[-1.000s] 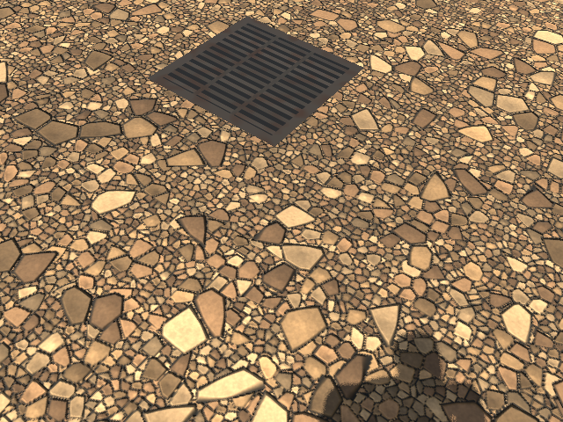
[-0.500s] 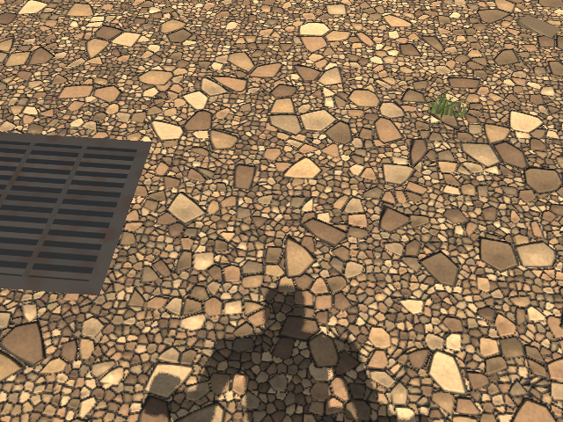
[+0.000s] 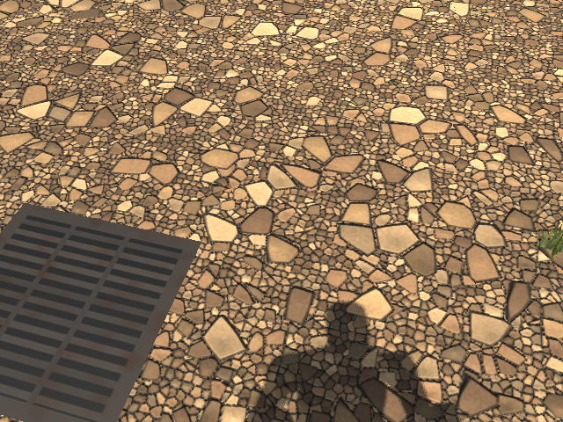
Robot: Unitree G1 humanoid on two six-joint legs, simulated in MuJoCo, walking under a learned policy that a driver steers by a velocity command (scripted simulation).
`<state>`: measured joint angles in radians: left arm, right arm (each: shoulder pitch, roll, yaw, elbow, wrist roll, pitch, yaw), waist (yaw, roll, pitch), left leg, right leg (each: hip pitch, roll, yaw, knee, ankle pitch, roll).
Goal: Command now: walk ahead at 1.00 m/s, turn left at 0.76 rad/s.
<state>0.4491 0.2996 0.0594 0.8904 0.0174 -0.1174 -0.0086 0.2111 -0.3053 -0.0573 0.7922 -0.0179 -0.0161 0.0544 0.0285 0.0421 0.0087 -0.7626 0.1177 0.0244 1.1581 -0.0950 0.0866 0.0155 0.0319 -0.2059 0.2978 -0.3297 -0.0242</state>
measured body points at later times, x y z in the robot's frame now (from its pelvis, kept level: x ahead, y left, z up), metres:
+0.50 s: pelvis +0.45 +0.07 +0.00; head +0.48 +0.08 +0.45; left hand +0.61 +0.36 -0.05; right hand +0.54 -0.21 -0.12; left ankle +0.33 +0.06 -0.74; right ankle +0.72 -0.03 -0.67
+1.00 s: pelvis +0.84 +0.26 -0.01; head +0.86 +0.28 +0.44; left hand +0.58 +0.39 -0.13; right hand +1.19 +0.30 -0.03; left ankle +0.89 +0.44 -0.72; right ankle +0.79 +0.04 -0.74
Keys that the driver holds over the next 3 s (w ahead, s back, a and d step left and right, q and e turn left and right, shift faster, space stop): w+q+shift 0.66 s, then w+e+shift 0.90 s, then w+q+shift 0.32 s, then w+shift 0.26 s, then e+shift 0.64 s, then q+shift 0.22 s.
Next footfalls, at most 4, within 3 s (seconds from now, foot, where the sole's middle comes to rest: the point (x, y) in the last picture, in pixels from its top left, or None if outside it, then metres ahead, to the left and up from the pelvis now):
0.18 left None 0.37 0.07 -0.77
0.62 right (282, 303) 0.82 0.07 -0.77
1.02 left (142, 268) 0.92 0.47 -0.77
1.46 right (170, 155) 1.39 0.46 -0.77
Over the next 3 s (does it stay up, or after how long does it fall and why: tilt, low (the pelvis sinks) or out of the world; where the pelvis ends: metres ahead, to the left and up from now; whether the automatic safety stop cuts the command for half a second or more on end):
stays up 2.30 0.73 0.00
